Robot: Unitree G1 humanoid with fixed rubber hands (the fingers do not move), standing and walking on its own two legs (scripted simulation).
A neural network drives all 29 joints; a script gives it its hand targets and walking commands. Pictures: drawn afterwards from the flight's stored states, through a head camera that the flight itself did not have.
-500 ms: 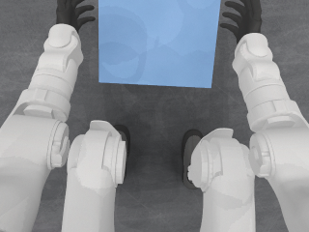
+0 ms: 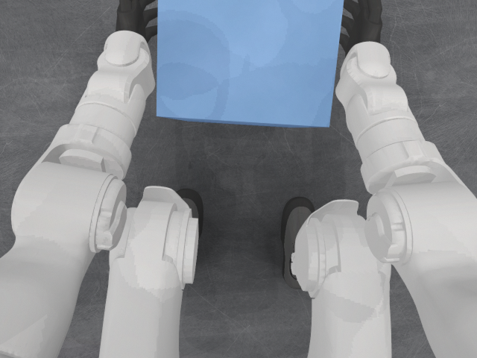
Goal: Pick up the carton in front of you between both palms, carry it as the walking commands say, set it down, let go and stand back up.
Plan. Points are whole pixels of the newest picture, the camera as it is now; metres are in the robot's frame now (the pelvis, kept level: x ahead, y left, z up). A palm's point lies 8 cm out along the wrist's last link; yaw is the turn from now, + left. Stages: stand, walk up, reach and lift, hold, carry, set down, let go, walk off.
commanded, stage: reach and lift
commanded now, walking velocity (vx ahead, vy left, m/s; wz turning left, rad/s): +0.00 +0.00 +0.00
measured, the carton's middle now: (244, 58) +0.51 +0.03 -0.25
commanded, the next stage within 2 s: none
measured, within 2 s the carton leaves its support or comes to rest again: leaves its support in 0.10 s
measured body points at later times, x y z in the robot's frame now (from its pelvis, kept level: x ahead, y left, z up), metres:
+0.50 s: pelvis +0.00 +0.00 +0.06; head +0.26 +0.01 +0.42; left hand +0.50 +0.18 -0.02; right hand +0.51 -0.13 -0.02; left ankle +0.12 +0.13 -0.34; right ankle +0.12 -0.13 -0.34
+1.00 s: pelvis +0.04 +0.00 +0.19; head +0.23 +0.01 +0.59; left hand +0.47 +0.17 +0.13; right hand +0.48 -0.13 +0.13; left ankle +0.12 +0.13 -0.34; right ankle +0.12 -0.13 -0.34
